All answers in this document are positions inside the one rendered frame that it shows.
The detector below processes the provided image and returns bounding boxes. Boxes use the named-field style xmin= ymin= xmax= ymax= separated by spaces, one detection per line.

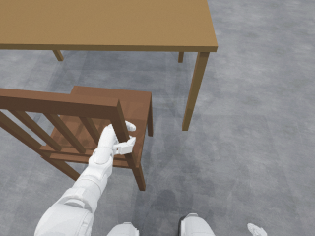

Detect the robot left forearm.
xmin=34 ymin=147 xmax=114 ymax=236

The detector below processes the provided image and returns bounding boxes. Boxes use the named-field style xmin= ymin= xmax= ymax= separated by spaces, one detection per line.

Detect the right robot thigh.
xmin=181 ymin=216 xmax=215 ymax=236

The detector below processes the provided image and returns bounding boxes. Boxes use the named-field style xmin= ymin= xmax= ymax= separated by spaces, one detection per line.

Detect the left robot upper arm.
xmin=36 ymin=203 xmax=94 ymax=236

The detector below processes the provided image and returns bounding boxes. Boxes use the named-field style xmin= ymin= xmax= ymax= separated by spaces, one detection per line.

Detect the chair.
xmin=0 ymin=86 xmax=154 ymax=191

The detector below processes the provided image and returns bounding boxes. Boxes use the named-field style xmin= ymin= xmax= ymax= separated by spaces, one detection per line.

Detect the right robot shin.
xmin=185 ymin=213 xmax=198 ymax=219

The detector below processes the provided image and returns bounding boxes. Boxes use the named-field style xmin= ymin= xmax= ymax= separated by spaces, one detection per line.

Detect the right robot hand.
xmin=247 ymin=223 xmax=267 ymax=236

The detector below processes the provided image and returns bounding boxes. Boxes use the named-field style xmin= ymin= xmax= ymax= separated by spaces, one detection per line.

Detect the left robot hand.
xmin=97 ymin=120 xmax=136 ymax=155

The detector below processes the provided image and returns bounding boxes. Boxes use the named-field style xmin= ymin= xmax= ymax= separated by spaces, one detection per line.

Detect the table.
xmin=0 ymin=0 xmax=219 ymax=131

